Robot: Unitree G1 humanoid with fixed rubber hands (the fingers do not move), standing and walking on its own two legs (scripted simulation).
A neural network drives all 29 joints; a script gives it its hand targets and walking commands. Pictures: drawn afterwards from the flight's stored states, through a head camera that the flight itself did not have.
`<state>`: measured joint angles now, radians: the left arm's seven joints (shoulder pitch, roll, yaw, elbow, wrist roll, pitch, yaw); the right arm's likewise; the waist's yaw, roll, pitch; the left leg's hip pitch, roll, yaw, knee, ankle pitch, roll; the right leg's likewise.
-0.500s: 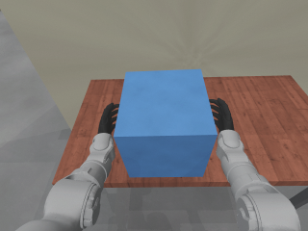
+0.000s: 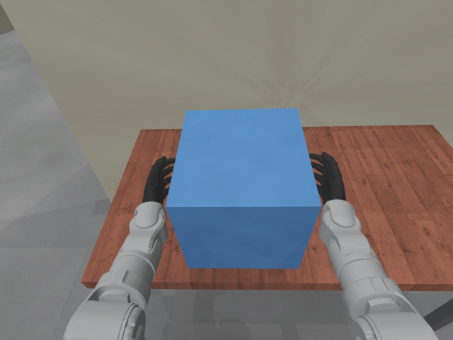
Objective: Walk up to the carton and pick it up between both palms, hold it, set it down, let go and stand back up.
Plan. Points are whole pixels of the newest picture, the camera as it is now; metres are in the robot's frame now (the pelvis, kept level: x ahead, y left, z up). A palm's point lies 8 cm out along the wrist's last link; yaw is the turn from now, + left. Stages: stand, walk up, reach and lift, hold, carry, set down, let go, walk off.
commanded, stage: reach and lift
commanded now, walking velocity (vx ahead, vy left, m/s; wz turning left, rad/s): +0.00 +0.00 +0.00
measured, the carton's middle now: (241, 189) +0.44 -0.03 +0.01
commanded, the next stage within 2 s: hold in 1.64 s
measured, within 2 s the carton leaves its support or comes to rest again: neither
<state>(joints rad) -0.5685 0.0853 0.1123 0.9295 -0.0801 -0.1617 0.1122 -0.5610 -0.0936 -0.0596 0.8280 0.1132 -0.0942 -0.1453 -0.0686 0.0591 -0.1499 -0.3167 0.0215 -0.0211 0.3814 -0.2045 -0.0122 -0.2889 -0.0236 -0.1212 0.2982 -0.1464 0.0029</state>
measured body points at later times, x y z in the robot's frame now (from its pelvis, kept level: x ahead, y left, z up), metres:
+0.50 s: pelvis -0.02 +0.00 +0.00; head -0.05 +0.03 +0.45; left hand +0.36 +0.15 +0.14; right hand +0.33 -0.18 +0.12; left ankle -0.02 +0.12 -0.75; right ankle -0.01 -0.12 -0.75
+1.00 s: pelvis -0.02 +0.00 +0.00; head -0.05 +0.02 +0.45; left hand +0.36 +0.16 +0.16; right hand +0.34 -0.18 +0.13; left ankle -0.02 +0.12 -0.75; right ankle -0.01 -0.12 -0.75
